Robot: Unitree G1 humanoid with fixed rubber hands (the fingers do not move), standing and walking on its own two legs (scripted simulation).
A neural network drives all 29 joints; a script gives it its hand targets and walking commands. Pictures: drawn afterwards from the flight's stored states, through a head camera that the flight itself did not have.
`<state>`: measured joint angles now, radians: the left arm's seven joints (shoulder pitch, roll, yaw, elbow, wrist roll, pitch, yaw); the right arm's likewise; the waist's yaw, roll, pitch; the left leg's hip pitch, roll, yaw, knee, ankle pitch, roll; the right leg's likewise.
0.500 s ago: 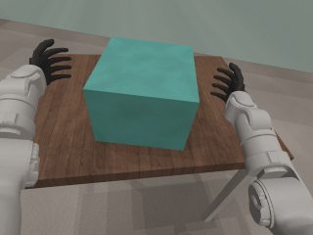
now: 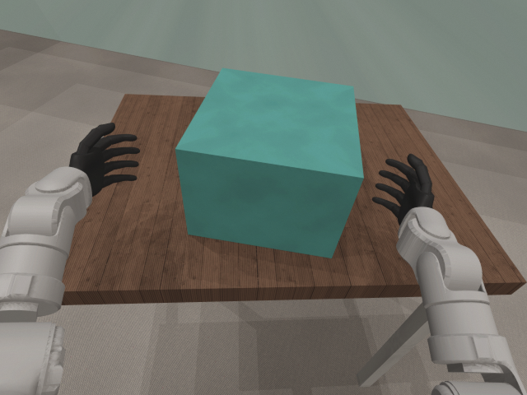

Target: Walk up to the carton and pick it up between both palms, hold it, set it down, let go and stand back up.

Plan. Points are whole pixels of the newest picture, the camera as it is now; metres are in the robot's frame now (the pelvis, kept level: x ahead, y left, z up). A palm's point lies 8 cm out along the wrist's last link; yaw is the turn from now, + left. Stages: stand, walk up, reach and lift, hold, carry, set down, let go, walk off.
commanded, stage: set down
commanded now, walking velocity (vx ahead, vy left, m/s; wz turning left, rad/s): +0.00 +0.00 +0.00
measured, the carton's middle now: (273, 157) +0.52 -0.02 +0.10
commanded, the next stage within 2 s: none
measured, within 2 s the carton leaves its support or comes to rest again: neither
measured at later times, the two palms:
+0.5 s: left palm (65, 231) +0.32 +0.27 +0.12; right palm (410, 255) +0.28 -0.19 +0.12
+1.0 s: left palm (59, 301) +0.25 +0.27 +0.08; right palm (417, 300) +0.23 -0.19 +0.09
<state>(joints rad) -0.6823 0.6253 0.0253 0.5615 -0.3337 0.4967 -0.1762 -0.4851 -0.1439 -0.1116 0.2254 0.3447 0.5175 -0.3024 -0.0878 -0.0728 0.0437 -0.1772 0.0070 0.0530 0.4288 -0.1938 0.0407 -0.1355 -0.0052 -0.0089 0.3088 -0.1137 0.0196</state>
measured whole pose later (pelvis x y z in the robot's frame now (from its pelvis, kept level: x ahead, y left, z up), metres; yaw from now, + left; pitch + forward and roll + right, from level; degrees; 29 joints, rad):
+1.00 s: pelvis +0.05 -0.01 +0.00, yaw -1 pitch -5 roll -1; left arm 0.29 0.55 0.18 -0.32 -0.33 0.41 -0.20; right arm 0.46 -0.10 0.00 -0.57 0.26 0.50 -0.33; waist 0.07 -0.03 0.13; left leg -0.04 0.02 0.06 0.38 -0.25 0.02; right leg -0.01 0.01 0.01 0.28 -0.18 0.01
